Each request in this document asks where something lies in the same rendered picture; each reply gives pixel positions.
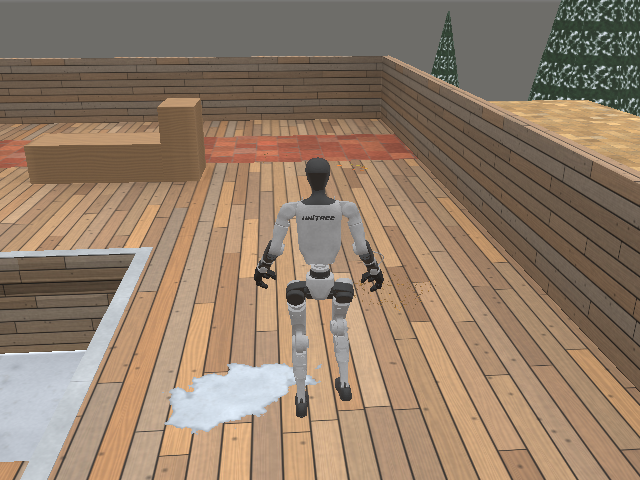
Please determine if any right robot forearm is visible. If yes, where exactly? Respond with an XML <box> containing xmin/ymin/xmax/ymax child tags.
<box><xmin>359</xmin><ymin>240</ymin><xmax>380</xmax><ymax>275</ymax></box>

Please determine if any left robot forearm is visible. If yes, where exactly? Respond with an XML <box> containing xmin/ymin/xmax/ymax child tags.
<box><xmin>257</xmin><ymin>240</ymin><xmax>278</xmax><ymax>273</ymax></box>

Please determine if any left robot hand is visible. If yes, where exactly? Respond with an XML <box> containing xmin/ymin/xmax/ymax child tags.
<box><xmin>254</xmin><ymin>267</ymin><xmax>276</xmax><ymax>289</ymax></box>

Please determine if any robot torso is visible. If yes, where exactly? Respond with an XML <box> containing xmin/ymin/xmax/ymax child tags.
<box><xmin>296</xmin><ymin>196</ymin><xmax>342</xmax><ymax>300</ymax></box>

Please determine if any right robot hand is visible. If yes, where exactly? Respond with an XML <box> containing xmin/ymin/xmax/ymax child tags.
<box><xmin>361</xmin><ymin>269</ymin><xmax>384</xmax><ymax>292</ymax></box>

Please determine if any robot left upper arm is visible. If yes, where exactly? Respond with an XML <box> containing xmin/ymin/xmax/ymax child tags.
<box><xmin>268</xmin><ymin>201</ymin><xmax>298</xmax><ymax>256</ymax></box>

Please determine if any right robot foot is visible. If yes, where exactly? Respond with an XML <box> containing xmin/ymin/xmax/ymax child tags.
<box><xmin>335</xmin><ymin>377</ymin><xmax>352</xmax><ymax>401</ymax></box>

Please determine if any robot right upper arm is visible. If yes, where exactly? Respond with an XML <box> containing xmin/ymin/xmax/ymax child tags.
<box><xmin>339</xmin><ymin>201</ymin><xmax>369</xmax><ymax>255</ymax></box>

